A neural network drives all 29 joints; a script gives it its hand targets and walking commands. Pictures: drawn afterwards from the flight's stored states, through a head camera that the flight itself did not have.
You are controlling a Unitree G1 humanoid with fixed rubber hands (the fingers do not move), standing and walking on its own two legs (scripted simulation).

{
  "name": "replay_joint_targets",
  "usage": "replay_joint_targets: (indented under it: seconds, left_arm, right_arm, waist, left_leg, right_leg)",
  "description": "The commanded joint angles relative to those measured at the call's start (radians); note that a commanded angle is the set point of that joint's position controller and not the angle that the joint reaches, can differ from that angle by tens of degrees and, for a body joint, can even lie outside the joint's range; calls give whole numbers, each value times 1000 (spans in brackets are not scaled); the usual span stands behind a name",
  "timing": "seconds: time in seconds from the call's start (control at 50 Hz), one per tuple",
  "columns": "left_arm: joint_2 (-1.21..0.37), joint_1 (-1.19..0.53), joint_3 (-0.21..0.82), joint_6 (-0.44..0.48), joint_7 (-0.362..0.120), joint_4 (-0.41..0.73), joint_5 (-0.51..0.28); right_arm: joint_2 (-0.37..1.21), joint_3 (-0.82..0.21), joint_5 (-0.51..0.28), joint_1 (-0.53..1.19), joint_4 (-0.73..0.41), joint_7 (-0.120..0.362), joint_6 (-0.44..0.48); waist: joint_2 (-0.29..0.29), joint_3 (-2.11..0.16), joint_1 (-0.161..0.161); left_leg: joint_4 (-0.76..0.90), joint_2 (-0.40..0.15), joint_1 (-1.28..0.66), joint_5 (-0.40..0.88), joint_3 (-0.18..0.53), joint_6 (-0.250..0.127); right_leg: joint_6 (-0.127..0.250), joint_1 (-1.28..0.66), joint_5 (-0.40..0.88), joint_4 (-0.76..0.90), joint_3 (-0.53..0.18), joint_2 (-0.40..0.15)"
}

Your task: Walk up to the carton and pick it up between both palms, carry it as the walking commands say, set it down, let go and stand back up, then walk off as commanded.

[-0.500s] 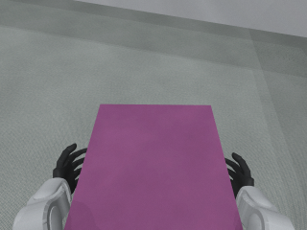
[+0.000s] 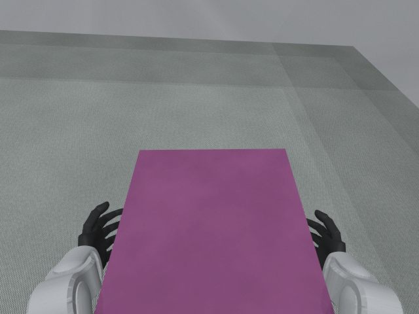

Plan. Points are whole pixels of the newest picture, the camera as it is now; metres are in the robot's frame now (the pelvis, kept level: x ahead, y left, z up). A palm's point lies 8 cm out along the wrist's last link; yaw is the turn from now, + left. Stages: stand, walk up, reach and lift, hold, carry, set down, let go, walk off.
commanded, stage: carry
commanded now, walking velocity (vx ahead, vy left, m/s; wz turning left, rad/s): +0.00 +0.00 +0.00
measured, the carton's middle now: (213, 247) +0.26 -0.01 +0.00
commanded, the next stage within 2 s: none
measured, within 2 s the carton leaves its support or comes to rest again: neither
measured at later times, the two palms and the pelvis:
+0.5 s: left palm (59, 309) +0.14 +0.20 +0.07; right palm (322, 294) +0.16 -0.17 +0.06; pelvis -0.06 +0.00 -0.01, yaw +1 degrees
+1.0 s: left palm (87, 307) +0.16 +0.18 +0.03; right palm (327, 312) +0.15 -0.20 +0.02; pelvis -0.09 +0.00 +0.00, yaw -1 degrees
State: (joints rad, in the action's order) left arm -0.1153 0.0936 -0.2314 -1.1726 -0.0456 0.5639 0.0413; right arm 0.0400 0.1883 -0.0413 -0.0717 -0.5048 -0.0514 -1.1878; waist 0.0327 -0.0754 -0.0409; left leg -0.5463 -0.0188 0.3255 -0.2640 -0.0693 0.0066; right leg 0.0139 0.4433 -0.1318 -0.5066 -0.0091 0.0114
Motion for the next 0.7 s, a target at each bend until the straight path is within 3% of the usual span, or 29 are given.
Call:
replay_joint_targets:
  seconds: [0.0, 0.06, 0.14, 0.22, 0.26, 0.3, 0.38, 0.42, 0.46, 0.48, 0.5, 0.52, 0.54, 0.56, 0.58, 0.6, 0.62, 0.64, 0.66, 0.68]
  left_arm:
    - [-660, -505, 841, 3, -16, 220, -289]
    - [-663, -521, 865, -14, -22, 211, -310]
    - [-674, -524, 859, -31, -26, 191, -324]
    - [-673, -542, 866, -33, -28, 204, -334]
    - [-665, -526, 852, -45, -28, 166, -327]
    - [-672, -523, 837, -49, -37, 141, -327]
    - [-679, -556, 831, -45, -48, 152, -349]
    - [-671, -564, 815, -47, -46, 152, -339]
    - [-662, -581, 801, -35, -50, 142, -326]
    - [-589, -563, 711, -9, -53, -44, -256]
    - [-523, -547, 629, 31, -57, -179, -197]
    - [-731, -613, 825, 33, -57, 172, -333]
    - [-698, -575, 751, 39, -54, 55, -284]
    - [-611, -543, 679, 63, -50, -90, -211]
    - [-582, -558, 654, 104, -52, -142, -176]
    - [-656, -595, 712, 128, -54, -18, -219]
    - [-552, -574, 597, 175, -63, -231, -136]
    - [-641, -643, 685, 199, -62, -65, -198]
    - [-647, -624, 668, 208, -63, -114, -196]
    - [-540, -598, 558, 240, -66, -312, -115]
  right_arm:
    - [752, -790, -270, 540, -282, 125, 38]
    - [738, -755, -235, 512, -264, 113, 28]
    - [727, -738, -216, 519, -271, 99, 16]
    - [724, -731, -216, 531, -266, 95, 14]
    - [718, -726, -209, 530, -232, 95, -3]
    - [720, -730, -212, 543, -234, 96, -7]
    - [729, -730, -202, 544, -235, 89, -4]
    - [740, -735, -203, 553, -237, 84, -8]
    - [745, -744, -201, 572, -230, 89, 7]
    - [665, -634, -128, 543, -45, 97, 38]
    - [605, -558, -80, 529, 105, 107, 82]
    - [813, -763, -226, 617, -246, 104, 91]
    - [787, -698, -192, 602, -133, 104, 97]
    - [689, -592, -128, 547, 44, 111, 118]
    - [670, -551, -111, 555, 138, 128, 154]
    - [722, -628, -170, 661, -29, 132, 177]
    - [624, -521, -93, 645, 202, 144, 212]
    - [717, -628, -168, 725, 29, 149, 227]
    - [726, -627, -155, 689, 81, 149, 228]
    - [628, -522, -67, 656, 291, 153, 252]
  waist:
    - [-46, -219, 49]
    - [-36, -235, 48]
    - [-26, -210, 49]
    - [-111, -223, 59]
    - [-147, -199, 66]
    - [-175, -184, 74]
    - [-99, -170, 73]
    - [27, -150, 65]
    - [239, -201, 40]
    - [234, -226, 29]
    - [242, -213, 27]
    - [217, -212, 29]
    - [186, -241, 32]
    - [113, -249, 29]
    - [-17, -271, 29]
    - [-200, -249, 38]
    - [-242, -260, 53]
    - [-200, -224, 64]
    - [-192, -224, 77]
    - [-139, -261, 83]
  left_leg:
    - [180, -108, 5, -291, 147, -2]
    - [119, -49, -27, -273, 79, 0]
    - [165, -55, -3, -338, 100, -10]
    - [233, -117, 71, -392, 167, -17]
    - [291, -150, 162, -476, 192, -25]
    - [314, -176, 255, -511, 199, -29]
    - [184, -108, 236, -459, 141, -21]
    - [35, -11, 150, -390, 74, -17]
    - [-273, 82, -103, -195, -24, -14]
    - [-281, 88, -210, -187, -52, -23]
    - [-176, 70, -217, -212, -36, -31]
    - [-89, 96, -191, -225, -66, -36]
    - [-35, 115, -178, -242, -83, -47]
    - [44, 123, -171, -280, -91, -55]
    - [134, 66, -99, -349, -8, -64]
    - [273, -67, 73, -412, 134, -83]
    - [358, -217, 185, -454, 264, -106]
    - [393, -266, 272, -442, 264, -121]
    - [339, -253, 295, -357, 209, -99]
    - [265, -207, 229, -332, 180, -47]
  right_leg:
    - [5, -81, -316, 143, -125, -116]
    - [-1, -59, -339, 185, -147, -114]
    - [-18, -52, -330, 142, -91, -72]
    - [-12, -128, -258, -8, -33, -37]
    - [-10, -170, -242, -139, 24, 9]
    - [-9, -218, -220, -195, 40, 22]
    - [6, -190, -293, -88, -19, -6]
    - [30, -61, -517, 115, -167, -73]
    - [11, 133, -613, 393, -276, -190]
    - [-2, 189, -588, 411, -210, -197]
    - [-11, 159, -534, 379, -172, -189]
    - [-35, 102, -462, 357, -131, -156]
    - [-59, 48, -451, 346, -104, -133]
    - [-93, 35, -418, 287, -55, -93]
    - [-103, -27, -368, 90, 5, -33]
    - [-73, -111, -347, -203, 38, 23]
    - [-45, -181, -227, -401, 64, 35]
    - [-34, -196, -202, -486, 51, 19]
    - [-7, -257, -176, -419, -6, -34]
    - [12, -292, -151, -216, -16, -59]
